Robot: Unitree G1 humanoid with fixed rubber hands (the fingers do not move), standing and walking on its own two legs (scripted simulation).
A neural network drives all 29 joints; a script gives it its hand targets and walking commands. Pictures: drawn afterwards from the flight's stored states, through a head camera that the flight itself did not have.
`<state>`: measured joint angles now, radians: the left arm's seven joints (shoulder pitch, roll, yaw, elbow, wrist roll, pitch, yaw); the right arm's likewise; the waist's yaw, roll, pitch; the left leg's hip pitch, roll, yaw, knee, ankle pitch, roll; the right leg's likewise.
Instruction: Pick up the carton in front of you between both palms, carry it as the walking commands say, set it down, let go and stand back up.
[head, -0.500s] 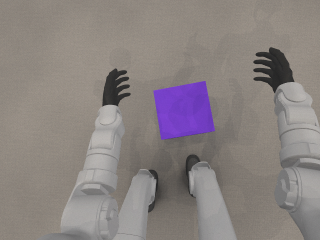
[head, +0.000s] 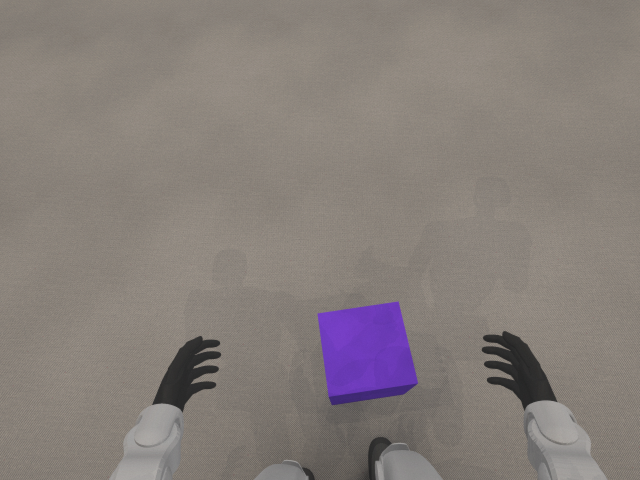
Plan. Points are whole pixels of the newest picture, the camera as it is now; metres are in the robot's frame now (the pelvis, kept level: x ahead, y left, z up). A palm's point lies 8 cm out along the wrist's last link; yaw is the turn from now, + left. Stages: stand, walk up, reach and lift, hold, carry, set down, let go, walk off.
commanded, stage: let go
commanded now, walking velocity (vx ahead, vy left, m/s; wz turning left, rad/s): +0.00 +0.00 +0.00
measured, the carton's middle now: (363, 356) +0.37 -0.05 -0.63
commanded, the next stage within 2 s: stand in 0.58 s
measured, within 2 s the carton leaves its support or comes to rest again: neither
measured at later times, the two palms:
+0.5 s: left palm (133, 418) +0.18 +0.25 -0.05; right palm (531, 439) +0.17 -0.21 -0.05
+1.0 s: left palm (102, 444) +0.15 +0.30 -0.08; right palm (588, 456) +0.16 -0.28 -0.07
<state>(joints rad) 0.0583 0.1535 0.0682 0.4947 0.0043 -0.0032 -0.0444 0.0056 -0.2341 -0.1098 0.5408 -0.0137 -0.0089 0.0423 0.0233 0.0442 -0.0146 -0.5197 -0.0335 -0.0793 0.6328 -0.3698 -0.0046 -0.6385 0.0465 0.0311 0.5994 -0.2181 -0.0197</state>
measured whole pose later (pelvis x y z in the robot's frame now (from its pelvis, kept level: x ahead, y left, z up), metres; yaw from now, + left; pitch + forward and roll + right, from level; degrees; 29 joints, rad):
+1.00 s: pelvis +0.03 +0.01 +0.01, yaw +2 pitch +0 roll -1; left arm 0.15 0.32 0.03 0.80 0.04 0.01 0.03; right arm 0.23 -0.35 -0.05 0.67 -0.03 0.02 -0.02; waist 0.00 0.02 0.02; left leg -0.11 -0.05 -0.10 0.51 -0.38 0.02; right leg -0.25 0.02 0.01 0.53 -0.28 -0.01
